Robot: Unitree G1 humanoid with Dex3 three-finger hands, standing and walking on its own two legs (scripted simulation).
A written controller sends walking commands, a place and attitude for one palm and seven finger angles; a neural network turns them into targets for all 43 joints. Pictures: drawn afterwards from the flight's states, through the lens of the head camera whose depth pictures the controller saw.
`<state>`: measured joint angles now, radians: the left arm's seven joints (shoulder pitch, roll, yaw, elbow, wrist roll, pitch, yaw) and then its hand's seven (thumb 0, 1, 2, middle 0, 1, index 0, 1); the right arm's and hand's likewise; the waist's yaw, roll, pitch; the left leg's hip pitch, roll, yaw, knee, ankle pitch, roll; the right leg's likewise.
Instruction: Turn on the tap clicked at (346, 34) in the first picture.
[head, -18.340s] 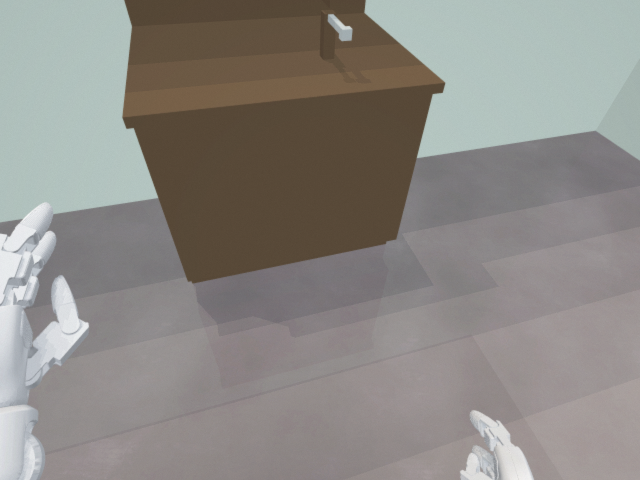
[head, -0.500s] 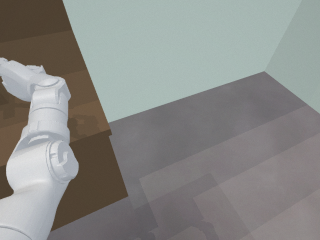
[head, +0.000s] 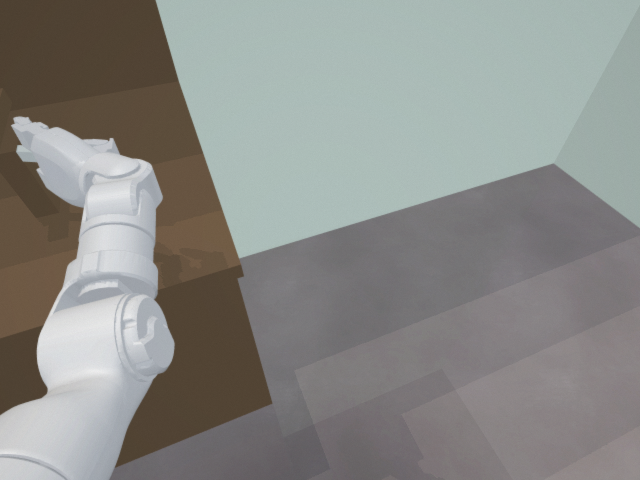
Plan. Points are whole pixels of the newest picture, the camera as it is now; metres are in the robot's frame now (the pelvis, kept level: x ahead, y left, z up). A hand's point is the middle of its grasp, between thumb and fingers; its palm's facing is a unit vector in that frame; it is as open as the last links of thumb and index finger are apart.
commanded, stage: lift the hand up off the lever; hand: left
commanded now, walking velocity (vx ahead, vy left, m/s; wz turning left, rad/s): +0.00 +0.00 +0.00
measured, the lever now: (102, 157) +0.55 +0.31 +0.13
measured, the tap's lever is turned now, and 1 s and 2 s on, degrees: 63 63 63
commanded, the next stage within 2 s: draw the hand back beside the body in 0.36 s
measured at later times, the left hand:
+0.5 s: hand (118, 141) +0.48 +0.24 +0.20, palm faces +0.81 -0.56 -0.15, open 7.8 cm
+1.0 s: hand (62, 237) +0.33 +0.25 +0.20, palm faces +0.37 -0.91 -0.20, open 7.7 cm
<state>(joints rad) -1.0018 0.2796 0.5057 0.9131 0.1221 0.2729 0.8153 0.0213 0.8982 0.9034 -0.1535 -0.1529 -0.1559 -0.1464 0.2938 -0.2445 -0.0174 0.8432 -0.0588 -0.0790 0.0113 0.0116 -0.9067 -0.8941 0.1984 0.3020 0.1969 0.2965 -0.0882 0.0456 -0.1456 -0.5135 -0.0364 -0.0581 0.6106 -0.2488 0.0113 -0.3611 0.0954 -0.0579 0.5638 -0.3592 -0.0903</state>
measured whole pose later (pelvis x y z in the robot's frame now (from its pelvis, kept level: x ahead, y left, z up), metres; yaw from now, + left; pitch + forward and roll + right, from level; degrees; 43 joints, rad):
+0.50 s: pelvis +0.00 +0.00 +0.00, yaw +0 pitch +9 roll +0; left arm -1.03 0.32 0.49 0.94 0.14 0.28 0.80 0.02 0.90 0.90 -0.15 -0.15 -0.16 -0.15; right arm 0.34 -0.25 -0.02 0.86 -0.06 -0.08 0.01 0.01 -0.91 -0.89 0.20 0.30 0.20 0.30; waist -0.10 0.05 -0.14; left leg -0.53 -0.03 -0.05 0.60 -0.24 0.01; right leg -0.38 0.10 -0.05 0.56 -0.35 -0.09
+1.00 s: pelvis -0.02 +0.01 +0.01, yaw -2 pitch -2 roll -1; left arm -0.29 0.35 0.21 0.26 -0.07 -0.08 0.14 0.02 0.90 0.90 -0.17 -0.21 -0.17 -0.20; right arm 0.15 -0.28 0.01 0.69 0.05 -0.08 -0.06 0.02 -0.91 -0.89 0.20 0.30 0.20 0.30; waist 0.05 0.05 -0.01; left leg -0.25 -0.03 -0.02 0.44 -0.16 0.03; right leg -0.11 0.09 -0.01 0.40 -0.26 -0.07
